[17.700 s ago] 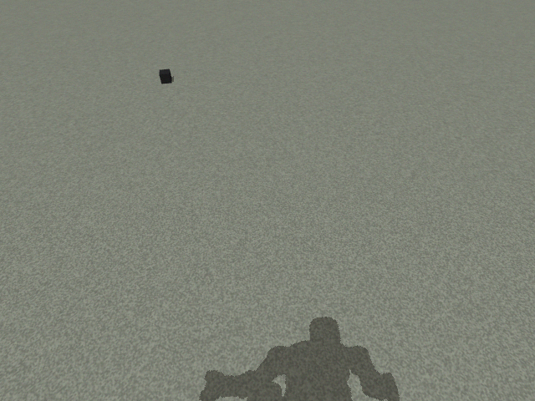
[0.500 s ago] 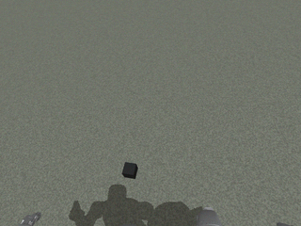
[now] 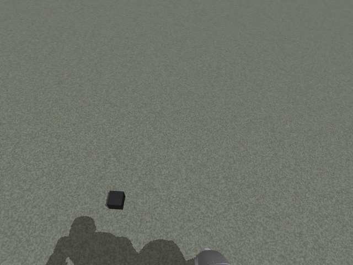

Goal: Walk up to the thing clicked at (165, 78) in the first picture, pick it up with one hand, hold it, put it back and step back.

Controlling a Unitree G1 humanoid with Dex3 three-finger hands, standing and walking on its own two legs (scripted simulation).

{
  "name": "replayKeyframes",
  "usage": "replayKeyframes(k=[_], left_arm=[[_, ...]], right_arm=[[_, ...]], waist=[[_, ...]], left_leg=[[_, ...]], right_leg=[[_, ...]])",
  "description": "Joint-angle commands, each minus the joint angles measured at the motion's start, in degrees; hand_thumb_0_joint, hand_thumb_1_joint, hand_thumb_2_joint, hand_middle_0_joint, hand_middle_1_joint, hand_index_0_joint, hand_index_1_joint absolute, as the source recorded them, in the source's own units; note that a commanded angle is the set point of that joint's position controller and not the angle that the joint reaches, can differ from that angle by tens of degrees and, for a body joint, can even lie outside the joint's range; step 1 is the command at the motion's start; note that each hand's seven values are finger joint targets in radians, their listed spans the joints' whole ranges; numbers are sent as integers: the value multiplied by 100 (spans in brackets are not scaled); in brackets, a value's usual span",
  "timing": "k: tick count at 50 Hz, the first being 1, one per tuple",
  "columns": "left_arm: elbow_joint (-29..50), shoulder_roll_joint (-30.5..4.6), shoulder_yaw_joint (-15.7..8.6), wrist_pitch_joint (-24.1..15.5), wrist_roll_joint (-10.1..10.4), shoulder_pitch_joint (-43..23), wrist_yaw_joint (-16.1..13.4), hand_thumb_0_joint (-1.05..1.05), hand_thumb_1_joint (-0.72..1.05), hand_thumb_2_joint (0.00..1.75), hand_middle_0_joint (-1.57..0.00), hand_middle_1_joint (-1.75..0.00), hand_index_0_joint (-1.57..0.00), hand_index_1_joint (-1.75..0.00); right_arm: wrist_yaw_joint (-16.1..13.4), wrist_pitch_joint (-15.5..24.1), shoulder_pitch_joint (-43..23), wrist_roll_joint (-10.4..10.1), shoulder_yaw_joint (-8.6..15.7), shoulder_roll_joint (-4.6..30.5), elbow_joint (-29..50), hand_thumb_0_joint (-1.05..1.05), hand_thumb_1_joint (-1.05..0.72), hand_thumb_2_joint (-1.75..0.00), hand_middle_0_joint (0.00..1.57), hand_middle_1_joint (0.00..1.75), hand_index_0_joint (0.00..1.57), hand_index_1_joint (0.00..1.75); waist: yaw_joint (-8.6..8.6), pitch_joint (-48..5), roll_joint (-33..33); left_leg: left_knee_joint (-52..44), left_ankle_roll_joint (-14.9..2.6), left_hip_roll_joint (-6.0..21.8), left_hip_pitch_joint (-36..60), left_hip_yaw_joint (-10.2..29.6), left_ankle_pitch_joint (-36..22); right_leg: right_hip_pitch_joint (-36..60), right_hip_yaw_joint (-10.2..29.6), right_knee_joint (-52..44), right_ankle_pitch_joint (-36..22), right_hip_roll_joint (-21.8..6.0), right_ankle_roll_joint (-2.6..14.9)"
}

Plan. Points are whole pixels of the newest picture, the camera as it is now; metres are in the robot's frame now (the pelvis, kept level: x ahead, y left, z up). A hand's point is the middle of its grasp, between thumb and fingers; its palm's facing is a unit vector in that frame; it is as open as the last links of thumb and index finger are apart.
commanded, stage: walk up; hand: left
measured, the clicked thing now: (116, 200) +0.49 +0.27 -0.72
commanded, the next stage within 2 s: none
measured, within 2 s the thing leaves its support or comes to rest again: neither
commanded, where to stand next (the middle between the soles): +0.11 -0.02 m, yaw +2 degrees
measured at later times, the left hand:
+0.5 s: hand out of the picture +0.14 +0.23 -0.15, palm faces +0.02 -0.92 -0.39, open 7.4 cm
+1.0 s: hand out of the picture +0.11 +0.24 -0.14, palm faces +0.03 -0.92 -0.38, open 7.4 cm
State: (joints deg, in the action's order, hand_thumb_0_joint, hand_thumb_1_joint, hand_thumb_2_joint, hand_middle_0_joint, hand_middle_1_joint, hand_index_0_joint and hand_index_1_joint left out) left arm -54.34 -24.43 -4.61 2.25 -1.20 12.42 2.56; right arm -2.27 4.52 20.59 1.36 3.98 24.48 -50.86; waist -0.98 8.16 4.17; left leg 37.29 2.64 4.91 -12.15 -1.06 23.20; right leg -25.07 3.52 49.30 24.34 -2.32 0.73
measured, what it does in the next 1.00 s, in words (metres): steps on the spot: right foot, then left foot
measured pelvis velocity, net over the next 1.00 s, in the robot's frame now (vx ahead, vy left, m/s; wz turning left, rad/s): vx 0.03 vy -0.03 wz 0.03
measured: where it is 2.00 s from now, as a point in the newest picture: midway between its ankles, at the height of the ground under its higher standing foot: outside the picture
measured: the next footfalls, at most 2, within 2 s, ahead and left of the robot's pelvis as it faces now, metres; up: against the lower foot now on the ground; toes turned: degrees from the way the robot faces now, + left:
right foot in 0.06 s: +0.09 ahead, -0.16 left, +0.00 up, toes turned +0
left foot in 0.40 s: +0.14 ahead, +0.08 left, +0.00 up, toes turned +1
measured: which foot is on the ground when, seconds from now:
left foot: down 0.00-0.08, up 0.10-0.38, down 0.40-1.00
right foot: up 0.00-0.04, down 0.06-1.00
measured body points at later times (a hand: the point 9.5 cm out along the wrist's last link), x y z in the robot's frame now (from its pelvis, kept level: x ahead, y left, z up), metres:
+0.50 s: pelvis +0.04 -0.04 -0.01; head +0.07 -0.04 +0.44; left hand +0.14 +0.28 -0.12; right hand +0.10 -0.34 -0.14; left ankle +0.10 +0.08 -0.72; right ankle +0.05 -0.16 -0.72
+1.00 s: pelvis +0.03 -0.03 +0.01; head +0.05 -0.04 +0.46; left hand +0.11 +0.29 -0.11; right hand +0.16 -0.33 -0.12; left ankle +0.10 +0.08 -0.72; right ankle +0.05 -0.16 -0.72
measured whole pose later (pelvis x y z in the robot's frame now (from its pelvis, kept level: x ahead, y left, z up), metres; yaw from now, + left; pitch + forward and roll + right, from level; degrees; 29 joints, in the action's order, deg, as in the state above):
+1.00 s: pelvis +0.03 -0.03 +0.01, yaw +2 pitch -2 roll -1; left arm -62.1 -21.6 -0.9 -1.2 -0.1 5.7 -0.2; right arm 1.9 -0.9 3.0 0.3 0.8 20.8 -60.0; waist 0.9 4.9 -1.4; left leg 30.0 -0.5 -0.5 -17.7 1.2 10.0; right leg -12.9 -1.4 30.7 15.4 -1.2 -0.6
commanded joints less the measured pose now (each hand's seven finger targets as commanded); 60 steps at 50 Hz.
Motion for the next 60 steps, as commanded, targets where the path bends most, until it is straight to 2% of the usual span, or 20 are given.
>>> replayKeyframes(k=[1, 2, 3, 4, 5, 6, 9, 13, 18, 20, 21, 22, 23, 27, 29, 31, 35, 44, 54, 60], left_arm=[[350, -754, -230, -315, 77, 422, -61, 0, 90, 90, -20, -30, -20, -30], [154, -965, -302, -362, 52, 802, -117, 0, 90, 90, -20, -30, -20, -30], [132, -1354, -454, -392, -8, 1041, -171, 0, 90, 90, -20, -30, -20, -30], [333, -1762, -533, -438, -28, 1075, -208, 0, 90, 90, -20, -30, -20, -30], [442, -1908, -512, -406, 5, 834, -198, 0, 90, 90, -20, -30, -20, -30], [540, -1852, -496, -385, 34, 606, -204, 0, 90, 90, -20, -30, -20, -30], [689, -1228, -297, -384, 69, -218, -274, 0, 90, 90, -20, -30, -20, -30], [700, -1066, -195, -474, 30, -393, -312, 0, 90, 90, -20, -30, -20, -30], [646, -1154, -133, -415, 170, -686, -329, 0, 90, 90, -20, -30, -20, -30], [640, -921, -46, -364, 222, -665, -361, 0, 90, 90, -20, -30, -20, -30], [638, -788, -17, -341, 260, -562, -371, 0, 90, 90, -20, -30, -20, -30], [478, -734, -3, -304, 328, -383, -397, 0, 90, 90, -20, -30, -20, -30], [289, -896, -54, -268, 278, -266, -428, 0, 90, 90, -20, -30, -20, -30], [51, -941, -24, -393, 125, -106, -373, 0, 90, 90, -20, -30, -20, -30], [87, -1239, -49, -444, 70, -540, -389, 0, 90, 90, -20, -30, -20, -30], [110, -1261, -9, -447, 61, -825, -400, 0, 90, 90, -20, -30, -20, -30], [-104, -1054, 65, -477, 75, -715, -393, 0, 90, 90, -20, -30, -20, -30], [-347, -942, 117, -449, 83, -846, -348, 0, 90, 90, -20, -30, -20, -30], [-523, -931, 133, -457, 88, -895, -317, 0, 90, 90, -20, -30, -20, -30], [-539, -938, 133, -489, 92, -872, -323, 0, 90, 90, -20, -30, -20, -30]], right_arm=[[-31, -44, -360, -82, 298, 1464, 476, 0, -90, -90, 20, 30, 20, 30], [-23, -84, -360, -108, 180, 1208, 485, 0, -90, -90, 20, 30, 20, 30], [-28, -93, -145, -159, 61, 879, 521, 0, -90, -90, 20, 30, 20, 30], [-30, -76, 35, -193, -68, 563, 681, 0, -90, -90, 20, 30, 20, 30], [-109, -158, -286, -177, 124, 1037, 602, 0, -90, -90, 20, 30, 20, 30], [-128, -154, -419, -133, 211, 1287, 534, 0, -90, -90, 20, 30, 20, 30], [-16, -176, 102, -224, 140, 1149, 92, 0, -90, -90, 20, 30, 20, 30], [81, -253, 172, -145, 67, 932, -107, 0, -90, -90, 20, 30, 20, 30], [135, -228, -181, -86, 83, 846, -129, 0, -90, -90, 20, 30, 20, 30], [118, -202, -349, -1, 145, 1027, -105, 0, -90, -90, 20, 30, 20, 30], [122, -195, -604, 47, 204, 1319, 6, 0, -90, -90, 20, 30, 20, 30], [154, -199, -1023, -26, 194, 1485, 112, 0, -90, -90, 20, 30, 20, 30], [188, -222, -1320, -52, 188, 1464, 124, 0, -90, -90, 20, 30, 20, 30], [223, -332, -1471, -114, 27, 915, 70, 0, -90, -90, 20, 30, 20, 30], [232, -377, -1311, -146, 38, 852, -76, 0, -90, -90, 20, 30, 20, 30], [249, -398, -1249, -104, 60, 891, -154, 0, -90, -90, 20, 30, 20, 30], [291, -387, -1647, -137, 45, 893, -217, 0, -90, -90, 20, 30, 20, 30], [345, -425, -1962, -106, -8, 978, -475, 0, -90, -90, 20, 30, 20, 30], [364, -393, -2082, -94, -48, 891, -661, 0, -90, -90, 20, 30, 20, 30], [356, -367, -1969, -113, -57, 829, -717, 0, -90, -90, 20, 30, 20, 30]], waist=[[295, -844, -1735], [511, -1015, -1026], [638, -1313, -24], [573, -1310, 1181], [654, -1138, 779], [587, -785, 583], [110, -288, 304], [89, -293, 606], [-21, -742, 720], [-45, -725, 53], [117, -813, -712], [292, -845, -1277], [311, -815, -1362], [399, -1031, -891], [111, -1157, -494], [-43, -1155, -467], [82, -1257, -362], [96, -858, -491], [136, -835, -562], [132, -1156, -470]], left_leg=[[-35, -1035, 694, -124, 507, -3231], [834, -828, 310, -517, 206, -2821], [1958, -580, 15, -1361, 133, -1804], [2650, -418, -726, -2332, 262, 926], [3184, -451, -709, -2380, 537, 1464], [3343, -423, -511, -2319, 674, 1399], [2808, -442, -351, -1949, 697, 395], [1570, -282, -338, -1343, 402, -4], [-112, -352, -394, -1, 62, -975], [-683, -507, -189, 204, 616, -1984], [-994, -757, 433, 47, 1616, -2396], [-1430, -1268, 1026, -610, 2375, -1858], [-1500, -1587, 1207, -1145, 2519, -1322], [-779, -720, 249, -866, 1201, -1271], [-252, -484, -193, -551, 773, -1216], [-432, -501, -144, -88, 791, -1041], [-560, -705, 43, -97, 937, -1597], [-1367, -618, 123, -237, 1180, -459], [-1817, -492, 135, -265, 1210, -408], [-1693, -468, 108, 55, 1027, -1268]], right_leg=[[1314, -653, -1771, -1188, 189, 126], [2060, -720, -2031, -1405, 351, 119], [2820, 316, -2056, -1582, -146, 336], [2984, 2405, -2610, -1319, -1413, 808], [2397, 3230, -3007, -699, -2034, 1541], [1903, 3174, -3032, -629, -2063, 1728], [1060, 1239, -2764, -461, -1023, 1103], [564, 740, -2717, -1043, -894, 1084], [344, 624, -1740, -2947, -1152, 932], [105, 530, -1264, -2548, -890, 570], [103, 208, -855, -1875, -400, 297], [634, -254, -414, -575, 155, 122], [1145, -228, -172, 413, 165, 165], [1324, 273, -1730, -922, -253, 336], [1048, 954, -2174, -1214, -771, 555], [596, 881, -2055, -1247, -858, 554], [930, 359, -2119, -1323, -491, 289], [844, 240, -2453, -506, -396, 255], [1197, 144, -2806, -634, -416, 192], [1502, 133, -2820, -1387, -486, 159]])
